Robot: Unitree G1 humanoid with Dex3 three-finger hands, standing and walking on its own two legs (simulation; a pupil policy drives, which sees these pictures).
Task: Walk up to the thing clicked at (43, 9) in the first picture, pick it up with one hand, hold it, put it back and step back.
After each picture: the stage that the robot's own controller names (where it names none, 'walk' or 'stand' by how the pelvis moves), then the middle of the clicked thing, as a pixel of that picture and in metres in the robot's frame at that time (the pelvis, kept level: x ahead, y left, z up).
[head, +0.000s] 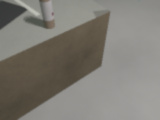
stand; (46, 8) +0.89 +0.24 -0.01
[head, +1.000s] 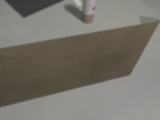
rise first; (89, 1) +0.85 +0.06 +0.00
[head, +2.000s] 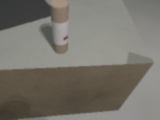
rise first; (60, 29) +0.60 +0.11 +0.02
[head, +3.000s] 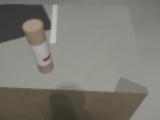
stand; (40, 49) +0.50 +0.20 +0.01
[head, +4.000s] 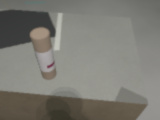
stand; (45, 56) +0.50 +0.19 -0.01
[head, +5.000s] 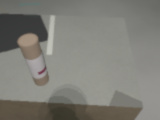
stand; (35, 62) +0.47 +0.22 -0.01
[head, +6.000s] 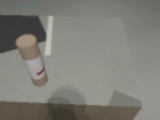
stand; (34, 63) +0.46 +0.23 -0.01
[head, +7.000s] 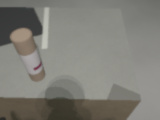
rise first; (30, 58) +0.46 +0.24 -0.01
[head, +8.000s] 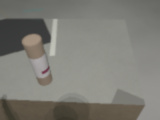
go down; (39, 62) +0.47 +0.23 -0.01
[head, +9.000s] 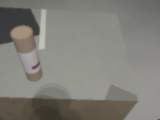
go down; (29, 57) +0.48 +0.22 +0.00
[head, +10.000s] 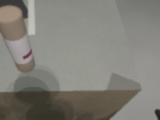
go down; (18, 44) +0.46 +0.21 +0.05
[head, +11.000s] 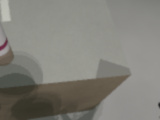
close in; out of the picture +0.47 +0.23 +0.07
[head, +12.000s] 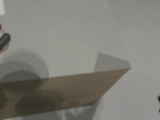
close; out of the picture +0.51 +0.23 +0.09
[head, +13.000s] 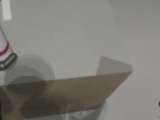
lift; out of the picture +0.45 +0.23 +0.09
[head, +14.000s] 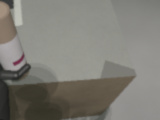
lift; (8, 48) +0.41 +0.20 +0.09
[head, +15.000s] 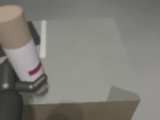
hold; (24, 57) +0.33 +0.17 +0.20
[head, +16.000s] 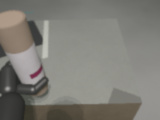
hold; (25, 60) +0.33 +0.17 +0.18
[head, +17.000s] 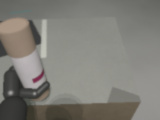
crouch; (28, 65) +0.33 +0.17 +0.16
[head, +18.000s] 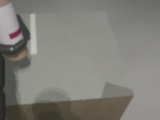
crouch; (4, 21) +0.45 +0.21 +0.21
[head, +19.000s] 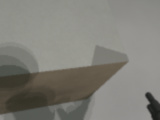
lower; out of the picture +0.51 +0.25 +0.10
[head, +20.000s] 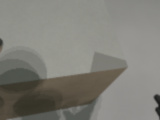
lower; out of the picture +0.50 +0.24 +0.09
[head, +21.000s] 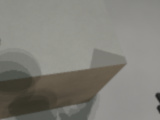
lower; out of the picture +0.51 +0.24 +0.10
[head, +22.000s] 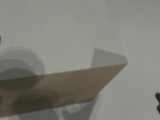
lower; out of the picture +0.51 +0.24 +0.10
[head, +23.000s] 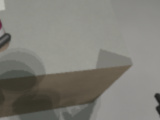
draw back; out of the picture +0.50 +0.23 +0.10
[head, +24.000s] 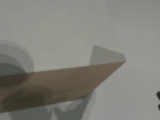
rise; out of the picture +0.50 +0.23 +0.10
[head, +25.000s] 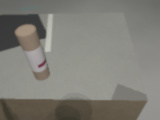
sink last; (35, 55) +0.48 +0.23 +0.04
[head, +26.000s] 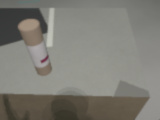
stand; (37, 50) +0.49 +0.22 +0.04
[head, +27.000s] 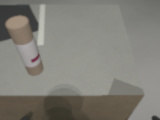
stand; (27, 49) +0.48 +0.23 +0.05
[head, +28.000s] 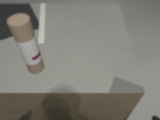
stand; (28, 47) +0.48 +0.23 +0.05
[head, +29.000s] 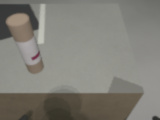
stand; (28, 47) +0.49 +0.23 +0.05
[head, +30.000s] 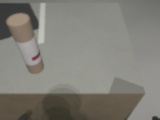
stand; (28, 47) +0.48 +0.23 +0.05
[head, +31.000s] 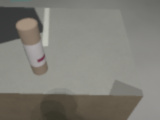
stand; (34, 50) +0.49 +0.22 +0.03
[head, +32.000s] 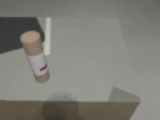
walk; (37, 59) +0.49 +0.22 -0.01
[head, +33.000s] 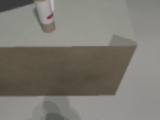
walk; (44, 8) +0.71 +0.21 +0.01
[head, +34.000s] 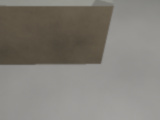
walk; out of the picture +1.05 +0.28 +0.01
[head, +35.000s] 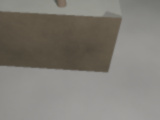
stand; out of the picture +1.14 +0.19 -0.01
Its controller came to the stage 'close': yes
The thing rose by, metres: 0.20
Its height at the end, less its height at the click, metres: +0.00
